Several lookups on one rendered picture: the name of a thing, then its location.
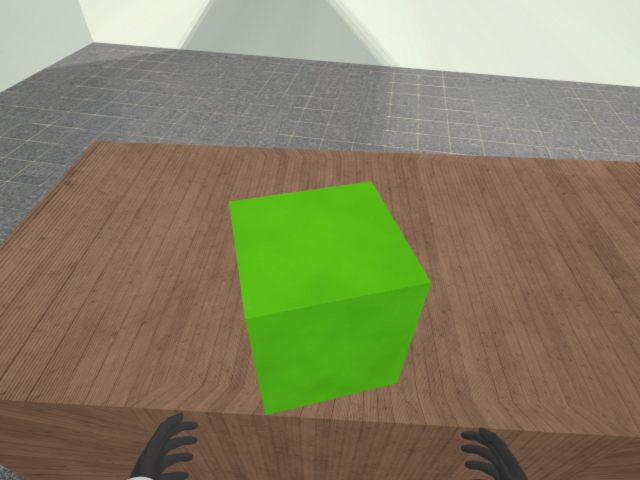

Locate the carton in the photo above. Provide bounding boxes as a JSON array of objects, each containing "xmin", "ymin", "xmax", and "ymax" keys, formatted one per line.
[{"xmin": 229, "ymin": 181, "xmax": 431, "ymax": 415}]

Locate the robot right hand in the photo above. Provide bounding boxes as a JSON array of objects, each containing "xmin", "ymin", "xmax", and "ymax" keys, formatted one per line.
[{"xmin": 461, "ymin": 427, "xmax": 528, "ymax": 480}]

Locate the pedestal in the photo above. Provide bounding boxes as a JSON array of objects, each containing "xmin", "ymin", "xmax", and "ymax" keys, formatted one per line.
[{"xmin": 0, "ymin": 141, "xmax": 640, "ymax": 480}]

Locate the robot left hand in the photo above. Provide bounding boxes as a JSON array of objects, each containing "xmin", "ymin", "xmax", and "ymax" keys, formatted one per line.
[{"xmin": 129, "ymin": 413, "xmax": 198, "ymax": 480}]

